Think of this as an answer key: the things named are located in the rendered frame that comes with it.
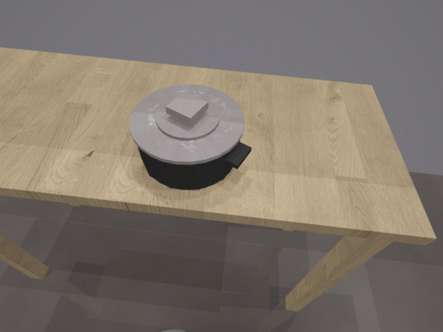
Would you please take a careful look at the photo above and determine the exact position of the lid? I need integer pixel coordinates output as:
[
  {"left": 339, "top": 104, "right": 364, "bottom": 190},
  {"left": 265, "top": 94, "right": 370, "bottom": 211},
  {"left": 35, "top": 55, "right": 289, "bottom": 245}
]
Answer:
[{"left": 129, "top": 84, "right": 245, "bottom": 165}]

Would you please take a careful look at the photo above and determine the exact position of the pot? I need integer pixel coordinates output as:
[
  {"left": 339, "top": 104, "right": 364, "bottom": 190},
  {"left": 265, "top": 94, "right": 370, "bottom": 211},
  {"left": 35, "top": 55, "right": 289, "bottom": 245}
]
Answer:
[{"left": 138, "top": 141, "right": 252, "bottom": 190}]

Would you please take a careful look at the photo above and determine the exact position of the table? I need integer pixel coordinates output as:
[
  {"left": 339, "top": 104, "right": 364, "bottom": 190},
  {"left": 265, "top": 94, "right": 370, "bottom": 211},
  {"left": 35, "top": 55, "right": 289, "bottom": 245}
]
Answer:
[{"left": 0, "top": 47, "right": 437, "bottom": 312}]

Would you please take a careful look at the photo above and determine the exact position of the knob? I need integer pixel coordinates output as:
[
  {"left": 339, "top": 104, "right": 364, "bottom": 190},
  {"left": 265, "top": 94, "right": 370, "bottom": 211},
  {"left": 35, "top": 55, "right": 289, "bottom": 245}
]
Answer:
[{"left": 165, "top": 91, "right": 208, "bottom": 125}]

